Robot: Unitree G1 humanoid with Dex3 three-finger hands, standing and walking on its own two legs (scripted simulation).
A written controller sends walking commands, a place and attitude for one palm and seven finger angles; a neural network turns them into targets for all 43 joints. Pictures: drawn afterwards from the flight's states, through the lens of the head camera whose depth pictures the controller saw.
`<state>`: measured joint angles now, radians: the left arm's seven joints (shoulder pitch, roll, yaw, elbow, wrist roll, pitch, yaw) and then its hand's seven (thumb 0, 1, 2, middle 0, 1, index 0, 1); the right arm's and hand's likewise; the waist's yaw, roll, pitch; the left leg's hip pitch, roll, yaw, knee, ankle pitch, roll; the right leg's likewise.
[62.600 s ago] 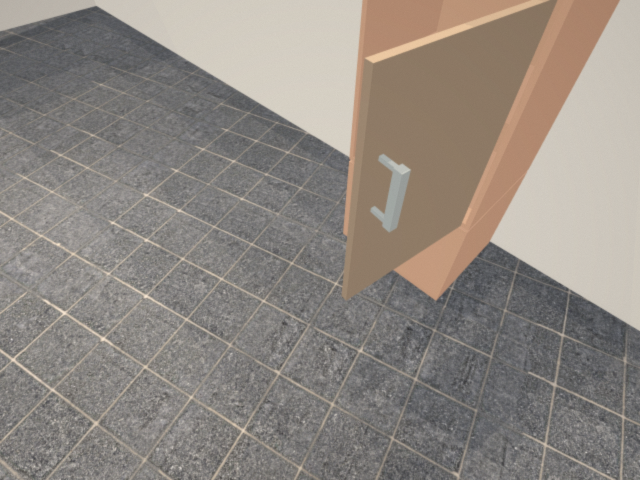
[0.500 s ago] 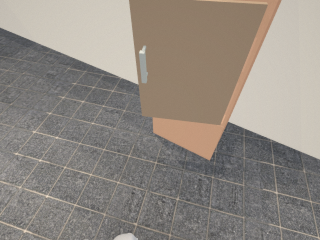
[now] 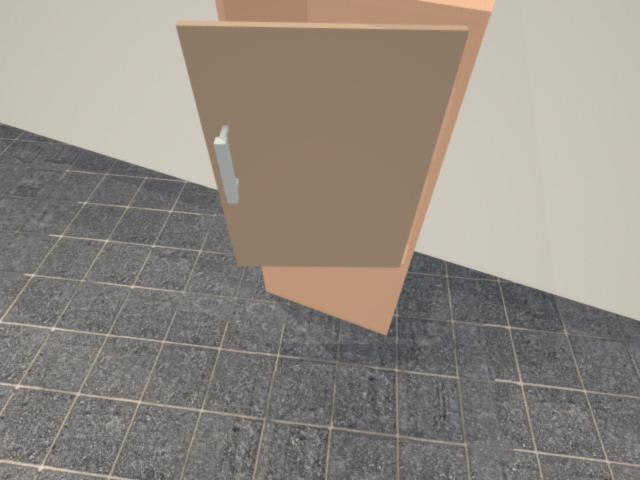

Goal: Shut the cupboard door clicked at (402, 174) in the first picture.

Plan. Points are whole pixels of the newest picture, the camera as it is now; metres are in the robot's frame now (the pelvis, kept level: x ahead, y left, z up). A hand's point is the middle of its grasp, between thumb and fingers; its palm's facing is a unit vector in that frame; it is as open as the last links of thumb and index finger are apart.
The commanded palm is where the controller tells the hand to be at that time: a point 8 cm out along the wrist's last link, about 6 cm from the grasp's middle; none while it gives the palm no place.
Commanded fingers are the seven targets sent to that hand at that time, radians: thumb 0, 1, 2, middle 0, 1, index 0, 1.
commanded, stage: take the last steps up to it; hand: left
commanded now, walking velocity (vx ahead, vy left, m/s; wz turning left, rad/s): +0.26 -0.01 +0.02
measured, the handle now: (229, 165) +0.64 +0.17 +0.01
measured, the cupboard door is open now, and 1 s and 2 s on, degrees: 22 22 22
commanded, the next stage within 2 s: come to a stop and stand still in 0.32 s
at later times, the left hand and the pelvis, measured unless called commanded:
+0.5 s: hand out of the picture +0.13 +0.15 -0.20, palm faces +0.10 -0.99 -0.12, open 7.3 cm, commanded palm none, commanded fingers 0.00 0.90 0.90 -0.20 -0.30 -0.20 -0.30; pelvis +0.16 -0.01 -0.01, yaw +2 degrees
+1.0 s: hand (206, 432) +0.23 +0.18 -0.18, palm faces +0.07 -0.97 -0.23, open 7.3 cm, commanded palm none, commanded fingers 0.00 0.90 0.90 -0.20 -0.30 -0.20 -0.30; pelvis +0.17 -0.02 -0.01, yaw +3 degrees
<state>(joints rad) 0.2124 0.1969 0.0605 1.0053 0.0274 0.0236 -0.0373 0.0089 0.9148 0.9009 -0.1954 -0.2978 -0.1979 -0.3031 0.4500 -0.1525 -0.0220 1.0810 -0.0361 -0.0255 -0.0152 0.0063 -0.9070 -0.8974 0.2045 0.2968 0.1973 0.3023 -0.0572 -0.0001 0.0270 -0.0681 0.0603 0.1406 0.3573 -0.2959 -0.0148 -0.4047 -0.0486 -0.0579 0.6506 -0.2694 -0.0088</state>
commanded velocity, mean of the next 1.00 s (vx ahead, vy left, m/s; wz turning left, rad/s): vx -0.03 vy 0.01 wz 0.01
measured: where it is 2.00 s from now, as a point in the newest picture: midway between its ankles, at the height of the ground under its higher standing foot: outside the picture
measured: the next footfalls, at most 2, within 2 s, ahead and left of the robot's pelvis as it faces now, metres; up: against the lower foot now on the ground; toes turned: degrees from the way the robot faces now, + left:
right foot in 0.04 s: +0.10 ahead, -0.13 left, +0.00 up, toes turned -4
left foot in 0.40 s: +0.24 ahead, +0.09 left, +0.00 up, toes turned +8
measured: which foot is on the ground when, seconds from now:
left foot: down 0.00-0.04, up 0.06-0.38, down 0.40-0.78, up 0.80-1.00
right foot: up 0.00-0.02, down 0.04-0.42, up 0.44-0.62, down 0.64-1.00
